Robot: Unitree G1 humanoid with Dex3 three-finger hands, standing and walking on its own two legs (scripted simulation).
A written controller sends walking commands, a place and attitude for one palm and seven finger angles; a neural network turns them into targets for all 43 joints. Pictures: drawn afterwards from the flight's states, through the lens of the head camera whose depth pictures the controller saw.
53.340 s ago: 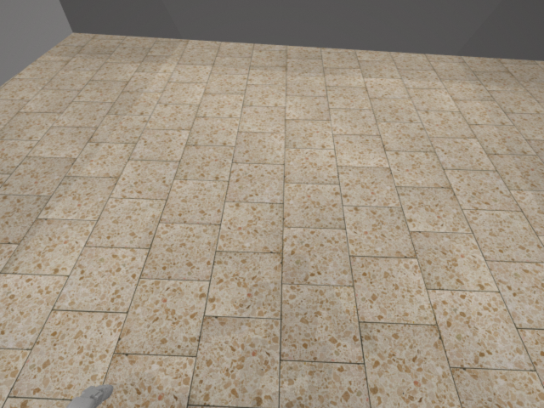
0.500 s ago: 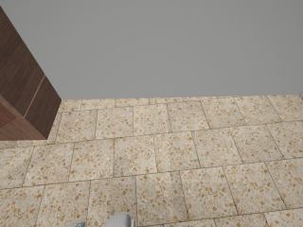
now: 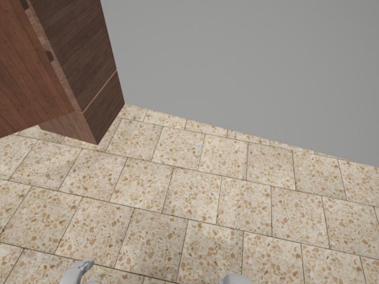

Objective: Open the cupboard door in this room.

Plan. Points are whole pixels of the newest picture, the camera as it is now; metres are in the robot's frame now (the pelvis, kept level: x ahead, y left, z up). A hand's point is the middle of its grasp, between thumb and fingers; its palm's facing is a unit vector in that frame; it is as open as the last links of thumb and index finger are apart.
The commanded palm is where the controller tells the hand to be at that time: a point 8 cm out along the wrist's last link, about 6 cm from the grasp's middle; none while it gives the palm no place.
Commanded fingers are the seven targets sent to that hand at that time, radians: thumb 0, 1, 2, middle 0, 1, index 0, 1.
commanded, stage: turn to face it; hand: left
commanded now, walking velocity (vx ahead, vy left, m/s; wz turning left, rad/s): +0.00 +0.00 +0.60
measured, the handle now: out of the picture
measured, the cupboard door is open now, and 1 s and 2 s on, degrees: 49 49 49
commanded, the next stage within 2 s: take the last steps up to it in 0.94 s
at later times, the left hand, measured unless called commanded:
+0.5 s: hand out of the picture -0.01 +0.18 -0.18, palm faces +0.35 -0.91 -0.23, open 7.4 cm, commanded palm none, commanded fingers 0.00 0.90 0.90 -0.20 -0.30 -0.20 -0.30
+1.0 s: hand out of the picture -0.01 +0.17 -0.16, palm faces +0.50 -0.83 -0.26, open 7.4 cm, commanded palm none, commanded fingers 0.00 0.90 0.90 -0.20 -0.30 -0.20 -0.30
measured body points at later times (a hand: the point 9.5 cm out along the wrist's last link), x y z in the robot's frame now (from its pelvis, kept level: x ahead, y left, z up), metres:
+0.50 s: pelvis +0.00 -0.02 -0.01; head +0.05 +0.01 +0.43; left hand -0.03 +0.23 -0.16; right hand +0.19 -0.25 -0.14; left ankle -0.02 +0.09 -0.73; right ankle +0.00 -0.16 -0.74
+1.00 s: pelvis +0.02 -0.04 -0.01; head +0.05 -0.04 +0.44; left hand -0.03 +0.22 -0.14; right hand +0.19 -0.22 -0.17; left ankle -0.03 +0.08 -0.72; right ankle +0.07 -0.14 -0.74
